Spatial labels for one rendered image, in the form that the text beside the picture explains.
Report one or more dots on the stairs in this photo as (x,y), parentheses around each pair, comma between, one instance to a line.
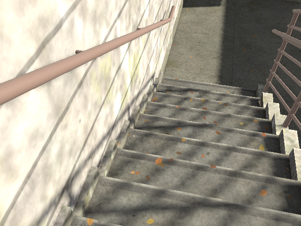
(201,154)

